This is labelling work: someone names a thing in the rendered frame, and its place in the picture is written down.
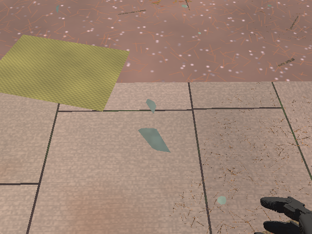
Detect robot right hand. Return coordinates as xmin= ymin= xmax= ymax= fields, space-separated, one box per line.
xmin=254 ymin=196 xmax=312 ymax=234

